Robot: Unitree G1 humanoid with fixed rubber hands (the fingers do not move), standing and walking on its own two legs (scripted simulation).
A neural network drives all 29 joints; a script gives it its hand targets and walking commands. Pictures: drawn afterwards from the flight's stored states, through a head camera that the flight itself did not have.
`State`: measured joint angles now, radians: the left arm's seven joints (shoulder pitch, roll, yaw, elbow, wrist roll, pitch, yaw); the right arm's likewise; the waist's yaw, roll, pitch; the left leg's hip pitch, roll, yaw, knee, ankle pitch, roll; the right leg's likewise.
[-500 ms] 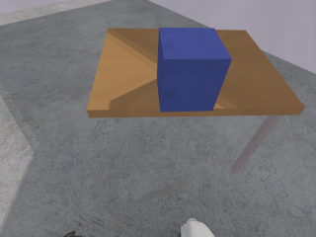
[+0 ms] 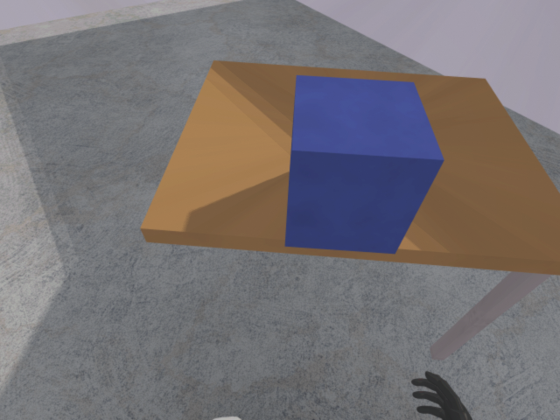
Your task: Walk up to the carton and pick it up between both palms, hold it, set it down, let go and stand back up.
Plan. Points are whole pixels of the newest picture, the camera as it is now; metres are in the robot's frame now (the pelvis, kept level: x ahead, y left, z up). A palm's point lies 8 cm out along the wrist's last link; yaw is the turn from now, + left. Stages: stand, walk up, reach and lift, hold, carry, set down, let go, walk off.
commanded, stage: walk up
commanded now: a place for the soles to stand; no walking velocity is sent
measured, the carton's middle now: (347, 167) +0.54 -0.09 +0.05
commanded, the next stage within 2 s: none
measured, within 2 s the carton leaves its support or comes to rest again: neither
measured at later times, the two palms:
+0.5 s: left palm out of the picture +0.09 +0.26 -0.09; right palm out of the picture +0.10 -0.25 -0.09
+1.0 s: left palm out of the picture +0.06 +0.22 -0.10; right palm out of the picture +0.04 -0.36 -0.11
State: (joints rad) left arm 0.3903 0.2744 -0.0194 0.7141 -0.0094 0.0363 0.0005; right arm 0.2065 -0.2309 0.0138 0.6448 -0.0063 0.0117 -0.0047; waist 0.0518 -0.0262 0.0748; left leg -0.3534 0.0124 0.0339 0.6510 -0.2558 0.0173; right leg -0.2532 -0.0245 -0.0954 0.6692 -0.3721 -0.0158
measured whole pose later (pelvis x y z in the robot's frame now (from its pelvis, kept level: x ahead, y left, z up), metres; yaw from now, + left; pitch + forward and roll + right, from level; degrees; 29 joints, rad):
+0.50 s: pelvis +0.01 +0.00 +0.01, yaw +0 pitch -1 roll -1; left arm 0.33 0.29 -0.01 0.70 -0.01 0.01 -0.01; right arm 0.27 -0.27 0.02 0.75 0.00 0.01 0.01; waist 0.00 -0.01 0.03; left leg -0.31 0.01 0.03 0.53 -0.21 0.02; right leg -0.19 -0.02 -0.10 0.53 -0.31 -0.01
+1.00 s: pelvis +0.04 -0.07 +0.00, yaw +0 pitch -2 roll +1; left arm 0.47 0.32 0.08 0.67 0.05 -0.01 -0.04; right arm 0.45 -0.29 -0.07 0.78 -0.05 0.02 -0.02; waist 0.02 -0.03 0.03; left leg -0.38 0.07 -0.03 0.84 -0.55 0.04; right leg -0.31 -0.07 -0.03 0.65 -0.34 -0.01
